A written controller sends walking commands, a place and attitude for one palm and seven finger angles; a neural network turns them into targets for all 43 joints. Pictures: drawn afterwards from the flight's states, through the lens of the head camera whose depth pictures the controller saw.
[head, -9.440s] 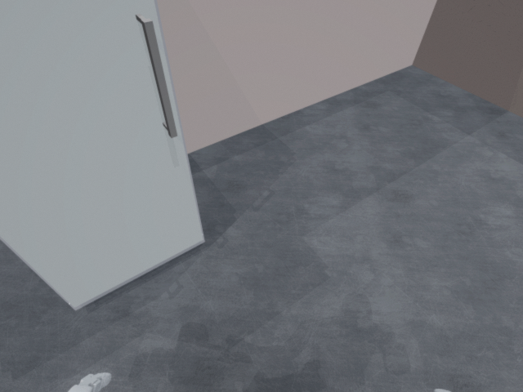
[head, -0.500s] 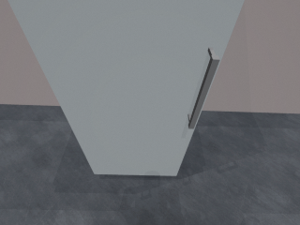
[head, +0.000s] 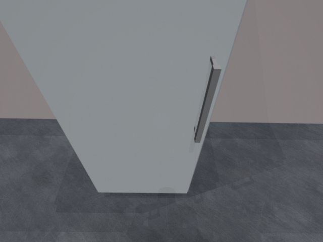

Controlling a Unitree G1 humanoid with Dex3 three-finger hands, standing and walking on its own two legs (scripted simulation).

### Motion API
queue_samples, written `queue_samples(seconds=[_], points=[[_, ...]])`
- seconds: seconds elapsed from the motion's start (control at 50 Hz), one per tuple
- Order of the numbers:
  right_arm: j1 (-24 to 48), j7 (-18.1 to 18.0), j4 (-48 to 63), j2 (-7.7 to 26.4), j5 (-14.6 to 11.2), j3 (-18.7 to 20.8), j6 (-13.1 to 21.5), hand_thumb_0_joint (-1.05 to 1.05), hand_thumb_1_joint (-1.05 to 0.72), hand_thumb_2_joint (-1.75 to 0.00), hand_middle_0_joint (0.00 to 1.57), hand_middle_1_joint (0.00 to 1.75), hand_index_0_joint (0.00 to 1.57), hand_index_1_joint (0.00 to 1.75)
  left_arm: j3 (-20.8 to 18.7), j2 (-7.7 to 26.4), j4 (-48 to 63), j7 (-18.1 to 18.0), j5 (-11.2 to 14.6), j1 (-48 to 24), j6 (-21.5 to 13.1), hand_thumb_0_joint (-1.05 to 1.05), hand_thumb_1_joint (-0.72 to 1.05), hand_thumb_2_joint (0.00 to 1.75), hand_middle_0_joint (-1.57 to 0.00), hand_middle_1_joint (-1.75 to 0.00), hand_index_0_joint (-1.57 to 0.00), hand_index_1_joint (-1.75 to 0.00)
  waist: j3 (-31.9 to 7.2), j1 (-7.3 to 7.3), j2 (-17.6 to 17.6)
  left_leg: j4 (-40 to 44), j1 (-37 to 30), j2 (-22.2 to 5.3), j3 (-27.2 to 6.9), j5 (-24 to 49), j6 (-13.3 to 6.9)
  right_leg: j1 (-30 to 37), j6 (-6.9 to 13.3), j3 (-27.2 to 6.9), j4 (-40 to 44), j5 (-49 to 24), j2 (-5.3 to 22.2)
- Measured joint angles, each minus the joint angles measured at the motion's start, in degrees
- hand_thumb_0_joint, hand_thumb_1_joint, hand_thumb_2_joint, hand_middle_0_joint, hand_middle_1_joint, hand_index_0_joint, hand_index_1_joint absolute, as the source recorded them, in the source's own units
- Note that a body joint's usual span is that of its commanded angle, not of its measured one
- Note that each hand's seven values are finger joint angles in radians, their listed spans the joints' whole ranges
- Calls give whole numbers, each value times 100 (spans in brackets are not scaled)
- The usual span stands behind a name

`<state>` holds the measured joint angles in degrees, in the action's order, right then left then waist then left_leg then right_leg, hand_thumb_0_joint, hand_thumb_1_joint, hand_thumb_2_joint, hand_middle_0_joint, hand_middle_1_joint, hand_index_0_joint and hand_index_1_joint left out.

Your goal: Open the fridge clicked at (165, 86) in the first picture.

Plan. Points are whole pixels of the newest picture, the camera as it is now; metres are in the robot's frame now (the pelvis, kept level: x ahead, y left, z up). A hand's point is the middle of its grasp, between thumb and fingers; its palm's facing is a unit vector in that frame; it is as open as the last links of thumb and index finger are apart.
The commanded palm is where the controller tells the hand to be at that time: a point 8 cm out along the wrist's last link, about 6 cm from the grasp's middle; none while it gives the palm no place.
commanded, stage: look again from close up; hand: right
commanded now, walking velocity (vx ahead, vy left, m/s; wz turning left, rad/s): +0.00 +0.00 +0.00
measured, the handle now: (204, 105) +0.48 -0.09 +0.08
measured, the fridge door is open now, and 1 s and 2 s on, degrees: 0 0 0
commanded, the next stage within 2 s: raise the hand to about handle height in 0.82 s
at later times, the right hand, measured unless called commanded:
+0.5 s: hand out of the picture -0.01 -0.17 -0.18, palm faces +0.02 +0.98 -0.19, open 7.4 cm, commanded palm none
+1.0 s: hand out of the picture +0.06 -0.18 -0.14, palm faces +0.19 +0.96 -0.19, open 7.4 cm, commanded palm +0.09 -0.22 -0.06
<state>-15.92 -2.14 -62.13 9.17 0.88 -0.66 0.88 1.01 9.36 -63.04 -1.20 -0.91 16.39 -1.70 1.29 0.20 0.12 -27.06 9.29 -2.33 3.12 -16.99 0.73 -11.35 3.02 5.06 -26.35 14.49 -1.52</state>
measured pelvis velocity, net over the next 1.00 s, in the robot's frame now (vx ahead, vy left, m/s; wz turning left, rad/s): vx -0.01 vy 0.01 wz -0.01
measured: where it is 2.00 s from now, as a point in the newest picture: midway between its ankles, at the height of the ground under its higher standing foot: outside the picture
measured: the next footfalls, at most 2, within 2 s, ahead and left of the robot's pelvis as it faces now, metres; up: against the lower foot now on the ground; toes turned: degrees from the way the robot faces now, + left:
none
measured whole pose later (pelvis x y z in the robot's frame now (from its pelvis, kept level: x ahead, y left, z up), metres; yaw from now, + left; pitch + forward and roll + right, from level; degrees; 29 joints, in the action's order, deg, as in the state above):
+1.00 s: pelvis -0.01 +0.01 +0.00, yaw -1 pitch -1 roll +0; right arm -23.8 -3.4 -33.7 9.9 -4.5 1.2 -2.2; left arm 1.6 10.4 -56.8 -2.9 1.1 18.2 -6.7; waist 2.6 1.2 -0.6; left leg -27.9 10.2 -2.1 3.9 -16.4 0.0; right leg -12.2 2.3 4.3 -26.6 13.4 -1.3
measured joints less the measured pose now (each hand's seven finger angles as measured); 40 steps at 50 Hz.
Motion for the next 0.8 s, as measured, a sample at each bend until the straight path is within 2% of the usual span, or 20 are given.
queue_samples(seconds=[0.8], points=[[-3,19,-174,35,15,8,-11,0,-91,-90,20,30,20,30,-25,-23,-194,0,19,-146,12,0,91,90,-20,-30,-20,-30,67,39,-69,208,-106,23,52,144,-26,91,-29,-51,208,-164,10]])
